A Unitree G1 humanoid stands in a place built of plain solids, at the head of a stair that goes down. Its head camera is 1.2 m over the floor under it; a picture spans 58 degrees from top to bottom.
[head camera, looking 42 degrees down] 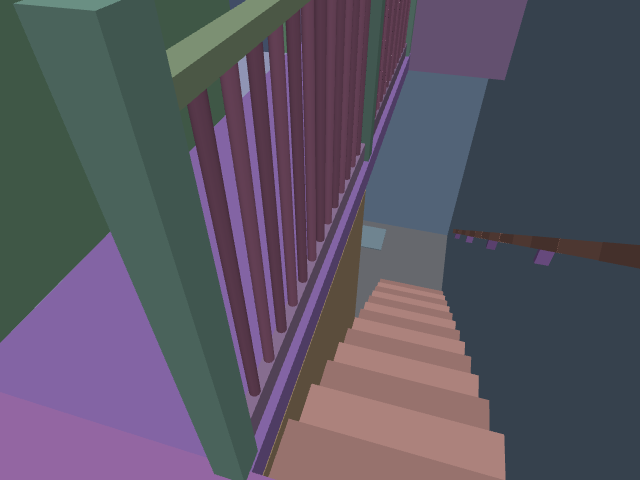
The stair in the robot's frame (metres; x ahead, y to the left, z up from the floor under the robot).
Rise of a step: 0.21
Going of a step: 0.25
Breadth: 0.75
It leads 16 degrees to the right of straight ahead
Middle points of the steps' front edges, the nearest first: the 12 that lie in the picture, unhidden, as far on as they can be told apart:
0.57 -0.25 -0.20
0.81 -0.32 -0.41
1.06 -0.39 -0.61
1.30 -0.46 -0.82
1.54 -0.53 -1.02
1.79 -0.60 -1.23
2.03 -0.67 -1.43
2.27 -0.74 -1.64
2.52 -0.81 -1.84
2.76 -0.88 -2.05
3.00 -0.95 -2.25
3.25 -1.02 -2.46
